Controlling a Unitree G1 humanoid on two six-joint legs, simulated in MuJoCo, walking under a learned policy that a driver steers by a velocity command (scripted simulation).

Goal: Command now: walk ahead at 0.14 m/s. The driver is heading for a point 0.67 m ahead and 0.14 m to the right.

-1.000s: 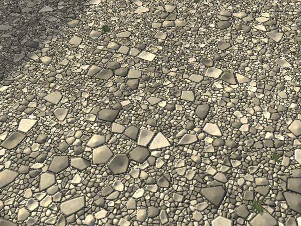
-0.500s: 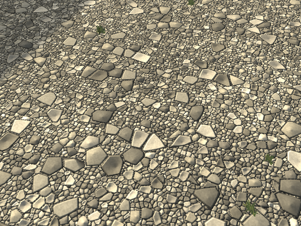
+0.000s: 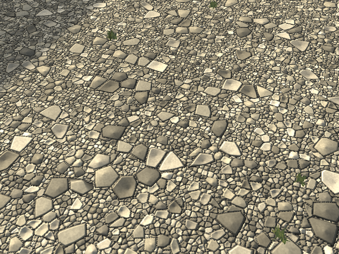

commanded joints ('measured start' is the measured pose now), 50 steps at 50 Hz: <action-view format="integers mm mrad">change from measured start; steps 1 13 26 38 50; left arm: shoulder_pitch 41 -70 -366 -95 134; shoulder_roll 139 114 67 99 162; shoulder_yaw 30 41 26 57 66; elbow -31 -168 -298 -186 -97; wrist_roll -11 -49 -32 11 -12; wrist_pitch -6 -105 -96 -120 -102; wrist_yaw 9 -24 -74 -82 -29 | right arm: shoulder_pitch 21 332 315 166 -201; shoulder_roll -111 -151 -157 -117 -75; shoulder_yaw -20 -41 -22 -36 -35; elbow -28 29 -24 -137 -275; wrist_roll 7 1 12 24 5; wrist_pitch -13 -136 -107 -136 -113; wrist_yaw -5 50 19 25 39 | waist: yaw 4 -94 -70 -11 58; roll -34 135 107 -40 -35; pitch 85 58 130 -63 49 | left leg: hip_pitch -112 396 170 -354 -433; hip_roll -28 375 218 139 110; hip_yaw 24 -589 -48 -71 14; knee -35 -317 -437 745 123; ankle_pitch -359 -72 348 15 407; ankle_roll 58 297 180 77 1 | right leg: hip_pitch -124 -700 -417 32 29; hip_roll -38 -12 -40 -236 -171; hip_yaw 76 94 -48 311 100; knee -145 681 81 -332 -418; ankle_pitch -427 -200 316 161 264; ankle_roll -77 -43 -29 -225 -203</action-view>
